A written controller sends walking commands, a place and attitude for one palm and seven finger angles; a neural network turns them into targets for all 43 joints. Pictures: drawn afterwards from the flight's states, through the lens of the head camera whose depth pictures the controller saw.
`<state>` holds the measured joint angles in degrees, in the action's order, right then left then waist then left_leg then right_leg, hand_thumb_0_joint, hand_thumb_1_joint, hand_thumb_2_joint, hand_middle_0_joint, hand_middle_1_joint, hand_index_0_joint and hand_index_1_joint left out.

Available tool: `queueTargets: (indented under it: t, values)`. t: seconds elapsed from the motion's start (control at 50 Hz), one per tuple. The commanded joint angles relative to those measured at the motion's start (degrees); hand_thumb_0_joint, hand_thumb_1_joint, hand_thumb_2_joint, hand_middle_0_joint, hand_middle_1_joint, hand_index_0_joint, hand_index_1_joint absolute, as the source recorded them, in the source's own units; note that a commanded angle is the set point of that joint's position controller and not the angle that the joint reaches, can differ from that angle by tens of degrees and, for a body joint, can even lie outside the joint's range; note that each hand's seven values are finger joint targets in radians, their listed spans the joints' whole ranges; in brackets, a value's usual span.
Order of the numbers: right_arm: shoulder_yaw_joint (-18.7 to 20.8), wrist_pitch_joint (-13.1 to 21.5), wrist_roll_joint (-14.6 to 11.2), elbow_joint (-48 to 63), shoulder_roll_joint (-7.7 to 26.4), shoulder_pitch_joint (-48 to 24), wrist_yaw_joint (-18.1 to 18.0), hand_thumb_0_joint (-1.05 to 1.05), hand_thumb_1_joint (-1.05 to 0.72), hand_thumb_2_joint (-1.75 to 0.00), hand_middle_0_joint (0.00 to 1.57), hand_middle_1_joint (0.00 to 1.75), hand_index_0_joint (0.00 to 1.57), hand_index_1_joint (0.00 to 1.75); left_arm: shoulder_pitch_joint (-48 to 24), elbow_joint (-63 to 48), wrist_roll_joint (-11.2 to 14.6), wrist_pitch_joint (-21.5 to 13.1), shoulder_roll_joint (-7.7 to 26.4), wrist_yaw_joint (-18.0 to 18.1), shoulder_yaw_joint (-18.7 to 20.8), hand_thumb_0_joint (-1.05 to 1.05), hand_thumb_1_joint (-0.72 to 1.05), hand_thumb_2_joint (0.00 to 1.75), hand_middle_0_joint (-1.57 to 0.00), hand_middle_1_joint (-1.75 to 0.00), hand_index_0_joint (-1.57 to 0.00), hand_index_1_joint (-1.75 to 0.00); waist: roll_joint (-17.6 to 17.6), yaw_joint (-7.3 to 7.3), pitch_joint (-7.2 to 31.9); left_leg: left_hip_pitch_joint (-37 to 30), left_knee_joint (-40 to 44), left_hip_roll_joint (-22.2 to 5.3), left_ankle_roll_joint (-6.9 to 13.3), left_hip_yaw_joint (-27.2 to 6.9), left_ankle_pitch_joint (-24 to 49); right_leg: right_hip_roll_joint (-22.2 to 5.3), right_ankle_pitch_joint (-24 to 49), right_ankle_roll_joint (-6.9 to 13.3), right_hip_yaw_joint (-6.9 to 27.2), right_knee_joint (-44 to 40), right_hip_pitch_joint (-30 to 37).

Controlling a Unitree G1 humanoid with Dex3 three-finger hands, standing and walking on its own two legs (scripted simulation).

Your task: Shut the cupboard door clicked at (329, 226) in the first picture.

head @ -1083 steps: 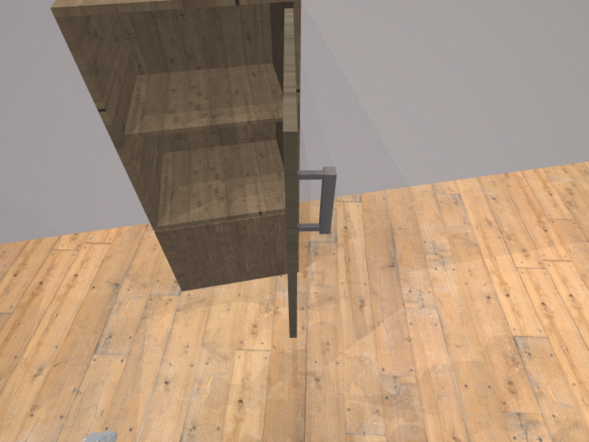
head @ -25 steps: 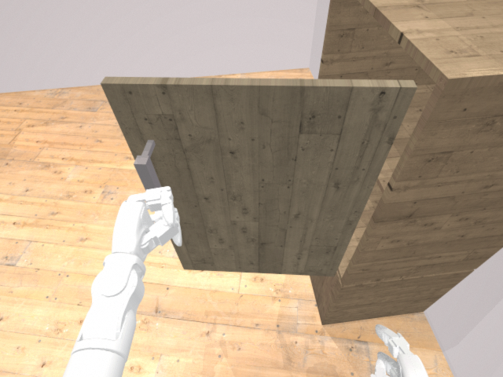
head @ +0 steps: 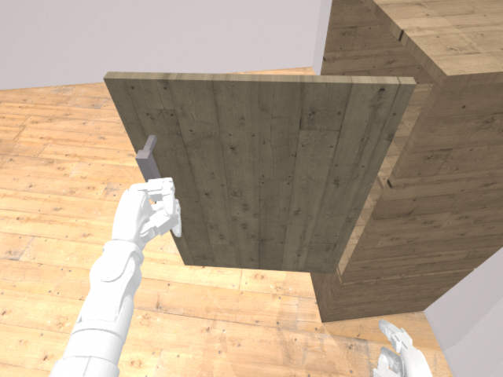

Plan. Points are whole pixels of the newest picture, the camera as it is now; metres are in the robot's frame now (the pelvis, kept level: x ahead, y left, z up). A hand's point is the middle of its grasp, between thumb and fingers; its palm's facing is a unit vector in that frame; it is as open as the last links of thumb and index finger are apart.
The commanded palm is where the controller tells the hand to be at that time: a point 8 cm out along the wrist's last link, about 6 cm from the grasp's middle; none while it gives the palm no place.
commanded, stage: push the door shut along its arc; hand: left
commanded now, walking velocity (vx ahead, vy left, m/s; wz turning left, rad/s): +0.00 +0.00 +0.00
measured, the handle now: (158, 174) +0.43 +0.18 +0.08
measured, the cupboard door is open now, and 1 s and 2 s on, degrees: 80 67 48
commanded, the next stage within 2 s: pull the fist back off the door in 1.68 s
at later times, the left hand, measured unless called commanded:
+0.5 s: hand (182, 181) +0.41 +0.14 +0.09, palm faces -0.19 -0.98 -0.03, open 3.1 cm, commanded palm +0.40 +0.18 +0.09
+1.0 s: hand (214, 156) +0.47 +0.09 +0.09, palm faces -0.35 -0.94 -0.01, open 3.1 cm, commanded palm +0.47 +0.14 +0.09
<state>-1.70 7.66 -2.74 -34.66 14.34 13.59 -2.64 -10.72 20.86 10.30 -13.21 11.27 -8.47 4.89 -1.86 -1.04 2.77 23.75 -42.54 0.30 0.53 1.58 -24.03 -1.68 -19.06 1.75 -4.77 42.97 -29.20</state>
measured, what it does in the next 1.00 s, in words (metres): stands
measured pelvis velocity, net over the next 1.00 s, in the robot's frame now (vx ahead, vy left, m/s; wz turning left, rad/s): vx -0.01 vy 0.02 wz -0.02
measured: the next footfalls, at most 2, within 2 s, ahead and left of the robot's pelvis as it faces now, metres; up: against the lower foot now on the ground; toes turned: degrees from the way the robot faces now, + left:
none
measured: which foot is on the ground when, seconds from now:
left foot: down 0.00-1.00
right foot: down 0.00-1.00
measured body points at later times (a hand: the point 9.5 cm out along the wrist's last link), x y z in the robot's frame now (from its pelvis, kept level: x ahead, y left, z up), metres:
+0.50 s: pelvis -0.01 +0.01 +0.00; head +0.04 +0.00 +0.44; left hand +0.41 +0.19 +0.09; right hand +0.08 -0.26 -0.12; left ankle -0.02 +0.11 -0.71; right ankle +0.03 -0.10 -0.71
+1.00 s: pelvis -0.01 +0.02 -0.01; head +0.08 +0.01 +0.43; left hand +0.48 +0.14 +0.09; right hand +0.01 -0.25 -0.13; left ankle -0.02 +0.11 -0.71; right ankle +0.03 -0.10 -0.71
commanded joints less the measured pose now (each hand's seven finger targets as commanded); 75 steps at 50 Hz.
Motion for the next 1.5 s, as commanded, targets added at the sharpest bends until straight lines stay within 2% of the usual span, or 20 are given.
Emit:
queueTargets:
  t: [0.0, 0.08, 0.14, 0.22, 0.26, 0.36, 0.42, 0.46, 0.58, 0.64, 0.84, 0.88, 0.98, 1.04, 1.08, 1.26, 1.36, 1.4, 1.44, 1.48]
  values:
    - [2.8, 2.2, -0.2, 7.3, 7.1, -1.6, -0.6, 0.00, -0.90, -0.90, 0.20, 0.30, 0.20, 0.30, -25.2, -8.4, 1.4, -3.6, 9.2, -1.4, 3.9, 0.00, 0.90, 0.90, -1.30, -1.50, -1.30, -1.50, 2.2, -1.76, 14.2, 0.8, 6.3, 0.7, 0.2, -1.1, 11.5, 0.0, 11.2, -0.7, 4.0, -6.0, 11.1]
    - [2.8, 1.6, -0.1, 7.2, 7.2, -0.3, -0.4, 0.00, -0.90, -0.90, 0.20, 0.30, 0.20, 0.30, -26.1, -3.7, 1.9, -3.6, 9.1, -3.0, 4.3, 0.00, 0.90, 0.90, -1.30, -1.50, -1.30, -1.50, 2.9, -1.33, 16.7, 0.9, 6.1, 0.7, 0.1, -1.1, 15.1, 0.0, 16.0, -0.5, 3.7, -5.0, 13.0]
    - [2.8, 0.8, -0.2, 6.7, 7.7, 0.5, -0.4, 0.00, -0.90, -0.90, 0.20, 0.30, 0.20, 0.30, -30.3, 0.5, 1.9, -4.0, 10.0, -4.1, 4.4, 0.00, 0.90, 0.90, -1.30, -1.50, -1.30, -1.50, 5.6, -2.60, 14.4, 2.5, 6.2, 0.6, 0.3, -1.1, 13.0, 0.0, 14.0, -0.8, 3.9, -5.6, 11.5]
    - [3.1, 0.0, -0.2, 5.7, 8.3, 2.0, -0.7, 0.00, -0.90, -0.90, 0.20, 0.30, 0.20, 0.30, -36.6, 5.6, 1.7, -5.0, 12.8, -5.5, 6.0, 0.00, 0.90, 0.90, -1.30, -1.50, -1.30, -1.50, 5.2, -3.03, 15.1, 3.3, 5.9, 0.9, 0.4, -1.3, 11.5, -0.1, 12.1, -0.6, 4.3, -5.5, 11.0]
    - [3.2, -0.2, -0.2, 5.6, 8.3, 2.4, -0.7, 0.00, -0.90, -0.90, 0.20, 0.30, 0.20, 0.30, -38.9, 7.0, 1.9, -5.2, 11.7, -6.9, 4.9, 0.00, 0.90, 0.90, -1.30, -1.50, -1.30, -1.50, 3.0, -3.48, 17.4, 2.5, 5.6, 1.0, 0.4, -1.1, 12.4, 0.0, 13.6, -0.5, 4.4, -5.1, 11.0]
    - [3.1, -1.0, -0.3, 4.7, 8.7, 4.0, -0.8, 0.00, -0.90, -0.90, 0.20, 0.30, 0.20, 0.30, -45.7, 14.0, 2.3, -6.0, 11.9, -9.2, 4.2, 0.00, 0.90, 0.90, -1.30, -1.50, -1.30, -1.50, 3.9, -5.02, 16.1, 4.0, 5.3, 1.0, 0.6, -1.4, 10.6, 0.2, 11.9, -0.5, 4.4, -5.1, 8.7]
    - [3.3, -1.4, -0.1, 3.8, 9.4, 5.7, -0.9, 0.00, -0.90, -0.90, 0.20, 0.30, 0.20, 0.30, -48.7, 18.4, 1.9, -7.0, 15.1, -10.0, 6.4, 0.00, 0.90, 0.90, -1.30, -1.50, -1.30, -1.50, 3.4, -5.17, 16.7, 4.9, 4.9, 1.0, 0.7, -1.8, 10.4, 0.3, 11.4, -0.3, 4.3, -4.5, 8.1]
    - [3.3, -1.4, -0.1, 3.8, 9.2, 6.0, -0.7, 0.00, -0.90, -0.90, 0.20, 0.30, 0.20, 0.30, -51.5, 19.7, 1.8, -7.7, 12.8, -10.9, 4.2, 0.00, 0.90, 0.90, -1.30, -1.50, -1.30, -1.50, 1.3, -5.64, 18.5, 3.8, 4.6, 1.1, 0.6, -1.8, 11.2, 0.5, 12.1, -0.1, 4.2, -3.9, 7.0]
    - [3.5, -1.7, 0.3, 2.5, 9.8, 8.6, -0.7, 0.00, -0.90, -0.90, 0.20, 0.30, 0.20, 0.30, -57.8, 24.1, 1.9, -9.0, 15.4, -11.8, 6.2, 0.00, 0.90, 0.90, -1.30, -1.50, -1.30, -1.50, 2.9, -6.73, 20.2, 4.1, 3.8, 0.8, 0.7, -2.5, 12.3, 0.9, 12.9, -0.1, 3.8, -2.8, 5.3]
    - [3.4, -1.8, 0.7, 2.7, 10.0, 9.5, -0.7, 0.00, -0.90, -0.90, 0.20, 0.30, 0.20, 0.30, -59.0, 24.7, 1.6, -9.8, 18.8, -11.6, 9.2, 0.00, 0.90, 0.90, -1.30, -1.50, -1.30, -1.50, 1.3, -6.12, 22.6, 4.1, 3.7, 0.8, 0.8, -2.5, 13.7, 1.0, 14.2, 0.0, 4.1, -2.1, 6.5]
    - [3.6, -2.1, 1.1, 1.7, 10.3, 12.4, -0.6, 0.00, -0.90, -0.90, 0.20, 0.30, 0.20, 0.30, -65.6, 28.7, 0.6, -9.6, 17.5, -13.4, 7.1, 0.00, 0.90, 0.90, -1.30, -1.50, -1.30, -1.50, -0.7, -8.62, 23.5, 1.9, 2.3, 0.3, 0.8, -3.2, 16.3, 1.6, 14.9, -0.1, 3.5, -1.5, 1.7]
    - [3.5, -2.2, 1.3, 1.0, 10.5, 13.4, -0.6, 0.00, -0.90, -0.90, 0.20, 0.30, 0.20, 0.30, -68.1, 31.0, 0.6, -9.1, 16.7, -13.3, 6.3, 0.00, 0.90, 0.90, -1.30, -1.50, -1.30, -1.50, 2.0, -10.01, 21.5, 3.2, 2.4, 0.0, 0.9, -3.7, 14.9, 1.8, 13.5, -0.2, 3.1, -1.6, 0.0]
    - [3.7, -2.4, 1.9, 1.1, 10.7, 14.7, -0.5, 0.00, -0.90, -0.90, 0.20, 0.30, 0.20, 0.30, -68.3, 32.5, -0.4, -8.8, 20.6, -13.3, 9.8, 0.00, 0.90, 0.90, -1.30, -1.50, -1.30, -1.50, 0.5, -9.01, 25.5, 3.5, 1.2, 0.3, 0.9, -3.2, 18.1, 1.7, 16.9, -0.1, 3.6, -0.6, 2.1]
    - [3.7, -3.1, 2.1, 1.1, 11.0, 15.7, -0.4, 0.00, -0.90, -0.90, 0.20, 0.30, 0.20, 0.30, -68.2, 34.9, -1.0, -8.1, 20.8, -13.7, 9.7, 0.00, 0.90, 0.90, -1.30, -1.50, -1.30, -1.50, 1.1, -9.54, 24.0, 4.5, 0.6, 0.3, 1.0, -3.2, 19.0, 1.9, 17.7, -0.1, 3.4, -0.4, 1.0]
    - [3.9, -3.3, 2.0, 1.0, 11.1, 16.2, -0.5, 0.00, -0.90, -0.90, 0.20, 0.30, 0.20, 0.30, -71.1, 34.9, -1.0, -7.8, 20.7, -14.1, 9.2, 0.00, 0.90, 0.90, -1.30, -1.50, -1.30, -1.50, 3.1, -10.78, 23.5, 6.1, 0.3, 0.2, 1.3, -2.9, 16.8, 2.0, 17.0, -0.4, 3.7, -0.7, 0.7]
    - [4.1, -3.3, 2.5, -0.9, 11.4, 18.0, -0.8, 0.00, -0.90, -0.90, 0.20, 0.30, 0.20, 0.30, -80.1, 35.3, -1.2, -6.7, 17.2, -16.1, 4.9, 0.00, 0.90, 0.90, -1.30, -1.50, -1.30, -1.50, -2.6, -13.39, 27.0, 0.7, -2.1, 0.2, 1.3, -4.5, 20.1, 2.4, 16.7, -0.1, 2.9, 0.3, -5.7]
    - [4.0, -3.0, 2.8, -2.2, 11.6, 18.5, -0.9, 0.00, -0.90, -0.90, 0.20, 0.30, 0.20, 0.30, -84.7, 37.4, -0.9, -5.3, 15.1, -16.4, 3.1, 0.00, 0.90, 0.90, -1.30, -1.50, -1.30, -1.50, -1.3, -15.40, 25.9, 2.3, -3.1, 0.3, 1.7, -4.7, 18.5, 2.7, 15.7, -0.2, 2.6, 0.5, -7.8]
    - [4.0, -2.9, 2.9, -2.3, 11.9, 19.0, -1.0, 0.00, -0.90, -0.90, 0.20, 0.30, 0.20, 0.30, -85.4, 37.9, -1.2, -5.1, 17.4, -16.4, 4.6, 0.00, 0.90, 0.90, -1.30, -1.50, -1.30, -1.50, -0.1, -15.43, 26.8, 4.2, -3.4, 0.4, 1.9, -4.5, 17.8, 2.6, 15.9, -0.1, 3.0, 0.6, -6.4]
    - [4.0, -2.9, 3.1, -2.5, 11.9, 19.0, -0.9, 0.00, -0.90, -0.90, 0.20, 0.30, 0.20, 0.30, -86.4, 37.4, -1.3, -5.2, 16.9, -16.9, 4.1, 0.00, 0.90, 0.90, -1.30, -1.50, -1.30, -1.50, -4.0, -15.04, 28.7, 0.9, -4.2, 0.4, 1.5, -5.0, 21.0, 2.8, 17.0, 0.3, 2.4, 1.5, -8.3]
    - [4.0, -2.8, 3.2, -2.6, 11.6, 18.8, -0.7, 0.00, -0.90, -0.90, 0.20, 0.30, 0.20, 0.30, -86.1, 38.1, -1.3, -4.9, 14.2, -17.4, 2.4, 0.00, 0.90, 0.90, -1.30, -1.50, -1.30, -1.50, -3.4, -15.31, 29.3, 0.0, -4.6, 0.3, 1.5, -5.3, 21.6, 2.8, 16.8, 0.2, 2.3, 1.8, -9.8]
